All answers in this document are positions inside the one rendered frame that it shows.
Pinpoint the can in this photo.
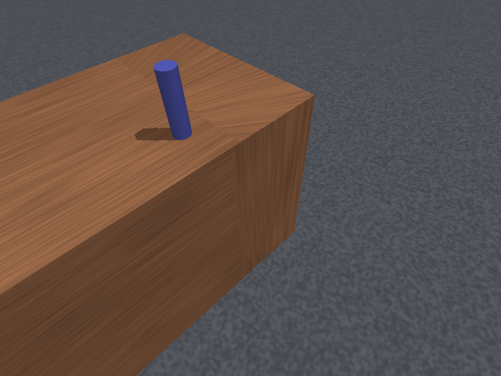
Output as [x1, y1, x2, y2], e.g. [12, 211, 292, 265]
[153, 60, 192, 140]

